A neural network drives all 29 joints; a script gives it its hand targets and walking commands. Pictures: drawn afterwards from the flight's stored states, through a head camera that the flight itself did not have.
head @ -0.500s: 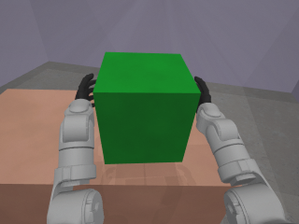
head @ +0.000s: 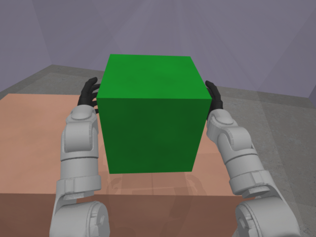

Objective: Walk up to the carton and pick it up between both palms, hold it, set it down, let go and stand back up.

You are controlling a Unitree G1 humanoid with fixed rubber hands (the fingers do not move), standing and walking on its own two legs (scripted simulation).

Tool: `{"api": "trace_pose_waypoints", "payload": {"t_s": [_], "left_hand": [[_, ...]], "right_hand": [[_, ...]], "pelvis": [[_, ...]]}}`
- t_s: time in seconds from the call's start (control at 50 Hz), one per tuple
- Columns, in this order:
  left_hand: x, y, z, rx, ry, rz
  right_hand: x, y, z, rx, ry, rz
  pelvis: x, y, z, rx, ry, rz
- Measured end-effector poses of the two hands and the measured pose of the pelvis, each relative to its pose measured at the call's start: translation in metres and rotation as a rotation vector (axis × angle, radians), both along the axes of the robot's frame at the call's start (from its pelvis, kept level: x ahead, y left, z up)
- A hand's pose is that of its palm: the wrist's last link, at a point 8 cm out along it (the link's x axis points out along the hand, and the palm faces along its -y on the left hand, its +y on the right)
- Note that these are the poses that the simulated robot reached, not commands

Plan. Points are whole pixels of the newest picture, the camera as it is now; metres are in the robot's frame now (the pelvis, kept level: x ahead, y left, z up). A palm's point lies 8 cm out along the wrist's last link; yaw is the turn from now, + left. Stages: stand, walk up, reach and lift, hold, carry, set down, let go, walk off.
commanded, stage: hold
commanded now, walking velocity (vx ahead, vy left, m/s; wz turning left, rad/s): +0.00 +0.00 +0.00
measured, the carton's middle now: (151, 113) +0.39 +0.01 +0.18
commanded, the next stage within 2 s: none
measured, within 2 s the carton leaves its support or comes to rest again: neither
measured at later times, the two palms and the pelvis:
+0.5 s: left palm (87, 107) +0.37 +0.16 +0.22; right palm (213, 110) +0.36 -0.15 +0.21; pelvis +0.00 +0.00 +0.00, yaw +0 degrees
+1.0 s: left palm (87, 108) +0.37 +0.16 +0.22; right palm (213, 110) +0.36 -0.15 +0.21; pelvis +0.00 +0.00 +0.00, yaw -1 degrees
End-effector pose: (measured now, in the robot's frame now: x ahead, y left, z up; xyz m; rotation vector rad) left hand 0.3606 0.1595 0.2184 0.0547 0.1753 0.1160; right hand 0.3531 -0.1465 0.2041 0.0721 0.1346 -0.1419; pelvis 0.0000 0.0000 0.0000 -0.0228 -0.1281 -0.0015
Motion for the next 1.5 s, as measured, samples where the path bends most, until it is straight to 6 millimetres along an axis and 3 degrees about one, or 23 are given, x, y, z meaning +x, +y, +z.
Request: {"api": "trace_pose_waypoints", "payload": {"t_s": [1.5], "left_hand": [[0.003, -0.004, 0.000, 0.007, -0.003, -0.002]], "right_hand": [[0.003, -0.004, -0.002, -0.002, -0.001, 0.000]], "pelvis": [[0.003, -0.002, 0.000, 0.000, 0.004, 0.000]]}}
